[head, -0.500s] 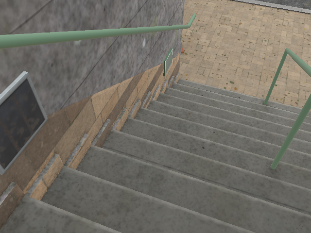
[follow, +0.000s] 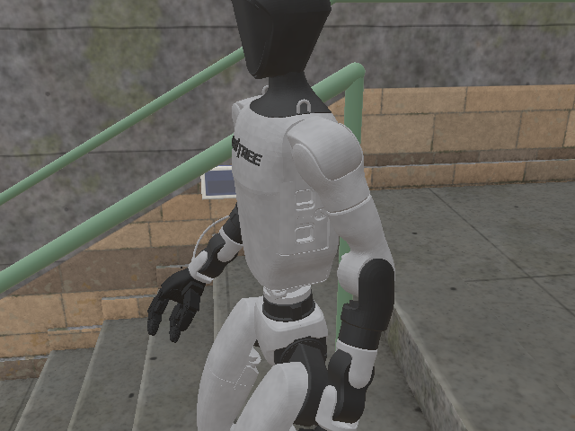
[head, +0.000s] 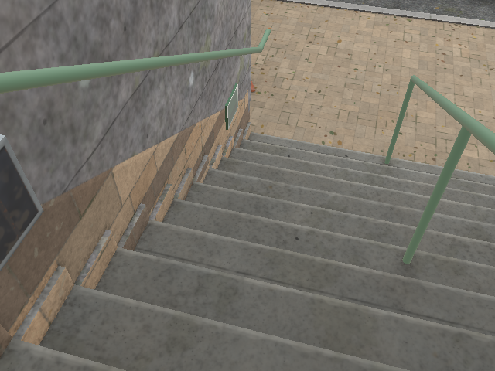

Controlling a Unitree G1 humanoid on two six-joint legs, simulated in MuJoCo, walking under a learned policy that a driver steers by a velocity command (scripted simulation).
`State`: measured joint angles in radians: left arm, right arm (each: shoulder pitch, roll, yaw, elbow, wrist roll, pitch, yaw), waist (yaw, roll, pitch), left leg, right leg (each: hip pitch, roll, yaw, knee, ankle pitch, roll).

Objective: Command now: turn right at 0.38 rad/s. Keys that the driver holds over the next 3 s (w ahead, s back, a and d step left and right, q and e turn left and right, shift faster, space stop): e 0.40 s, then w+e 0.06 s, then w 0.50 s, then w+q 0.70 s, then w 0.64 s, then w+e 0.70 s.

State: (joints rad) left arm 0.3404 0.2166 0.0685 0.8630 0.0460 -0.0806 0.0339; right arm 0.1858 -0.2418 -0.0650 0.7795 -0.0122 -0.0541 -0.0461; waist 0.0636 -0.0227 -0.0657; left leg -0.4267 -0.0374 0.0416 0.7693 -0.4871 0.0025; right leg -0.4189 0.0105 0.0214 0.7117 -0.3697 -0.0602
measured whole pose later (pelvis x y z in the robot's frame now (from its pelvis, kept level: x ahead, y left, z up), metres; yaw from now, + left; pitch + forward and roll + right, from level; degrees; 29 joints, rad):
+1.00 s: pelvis +0.12 -0.09 -0.06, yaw -22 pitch +4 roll -4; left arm 0.57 0.09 -0.03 1.04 0.06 -0.08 -0.03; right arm 0.22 -0.19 0.01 0.90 -0.08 -0.04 0.05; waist 0.08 0.05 -0.08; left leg -0.61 0.09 -0.02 0.60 0.32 0.03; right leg -0.24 0.08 -0.09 0.95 -0.77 -0.03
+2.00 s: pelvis +0.66 -0.18 -0.37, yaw +3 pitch +3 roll -4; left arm 0.63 0.15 -0.05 1.05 0.12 -0.11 -0.02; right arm 0.16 -0.23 0.06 0.91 -0.11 -0.06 0.10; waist 0.12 0.05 -0.06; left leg -0.86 0.14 -0.09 0.81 0.45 0.03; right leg -0.28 0.04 -0.16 0.89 -0.66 -0.06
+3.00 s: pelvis +1.26 -0.17 -0.68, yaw -16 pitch +1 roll -2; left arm 0.53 0.15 -0.01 1.08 0.08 -0.11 -0.04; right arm 0.06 -0.22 -0.01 0.82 -0.09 -0.10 0.03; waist 0.08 0.02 -0.03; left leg -0.68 0.11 -0.05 0.93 0.13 0.02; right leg -0.27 0.11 0.02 0.77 -0.51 -0.08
